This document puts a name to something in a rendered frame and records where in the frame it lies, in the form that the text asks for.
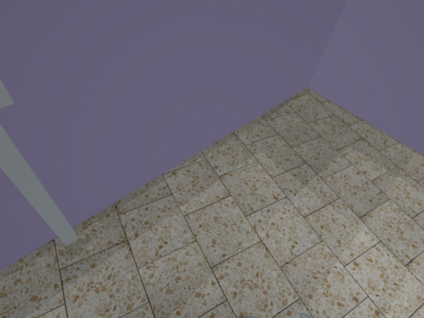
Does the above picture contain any panel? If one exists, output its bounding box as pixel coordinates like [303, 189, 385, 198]
[0, 79, 79, 246]

